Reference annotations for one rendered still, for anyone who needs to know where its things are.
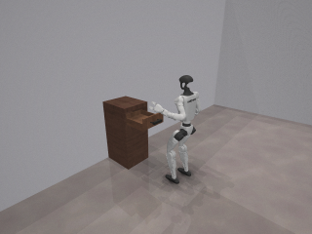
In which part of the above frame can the robot left upper arm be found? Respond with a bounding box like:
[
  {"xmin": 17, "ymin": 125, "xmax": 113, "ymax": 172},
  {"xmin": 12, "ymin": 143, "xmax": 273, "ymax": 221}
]
[{"xmin": 175, "ymin": 96, "xmax": 186, "ymax": 122}]

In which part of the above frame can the robot left thigh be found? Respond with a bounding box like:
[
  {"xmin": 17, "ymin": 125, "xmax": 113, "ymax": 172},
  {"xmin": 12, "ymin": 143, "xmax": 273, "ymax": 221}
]
[{"xmin": 167, "ymin": 130, "xmax": 185, "ymax": 159}]

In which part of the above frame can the robot left forearm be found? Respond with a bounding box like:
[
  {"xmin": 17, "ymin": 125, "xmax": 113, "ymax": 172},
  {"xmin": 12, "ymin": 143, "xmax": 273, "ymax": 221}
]
[{"xmin": 161, "ymin": 109, "xmax": 184, "ymax": 121}]

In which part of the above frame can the handle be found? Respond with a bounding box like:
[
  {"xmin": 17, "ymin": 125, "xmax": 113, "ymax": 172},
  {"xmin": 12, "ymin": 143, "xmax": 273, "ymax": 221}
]
[{"xmin": 150, "ymin": 119, "xmax": 163, "ymax": 125}]

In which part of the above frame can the cabinet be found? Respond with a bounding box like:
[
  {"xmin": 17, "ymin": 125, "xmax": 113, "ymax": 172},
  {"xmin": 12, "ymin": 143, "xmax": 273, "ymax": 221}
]
[{"xmin": 102, "ymin": 96, "xmax": 148, "ymax": 170}]

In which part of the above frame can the robot right upper arm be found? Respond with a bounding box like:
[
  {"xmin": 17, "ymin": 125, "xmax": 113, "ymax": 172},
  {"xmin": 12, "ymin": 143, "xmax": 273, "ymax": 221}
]
[{"xmin": 193, "ymin": 92, "xmax": 202, "ymax": 113}]

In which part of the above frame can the drawer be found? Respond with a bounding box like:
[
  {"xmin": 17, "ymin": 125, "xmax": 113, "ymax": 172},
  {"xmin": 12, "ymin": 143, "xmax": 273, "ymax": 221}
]
[{"xmin": 126, "ymin": 109, "xmax": 164, "ymax": 131}]

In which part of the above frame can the robot left hand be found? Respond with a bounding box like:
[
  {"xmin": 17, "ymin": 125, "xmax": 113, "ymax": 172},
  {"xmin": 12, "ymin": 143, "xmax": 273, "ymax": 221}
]
[{"xmin": 148, "ymin": 101, "xmax": 163, "ymax": 113}]

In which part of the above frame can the right robot foot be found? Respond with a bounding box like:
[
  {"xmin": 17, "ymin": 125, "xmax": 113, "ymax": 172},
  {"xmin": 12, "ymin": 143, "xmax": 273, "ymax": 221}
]
[{"xmin": 177, "ymin": 167, "xmax": 191, "ymax": 176}]

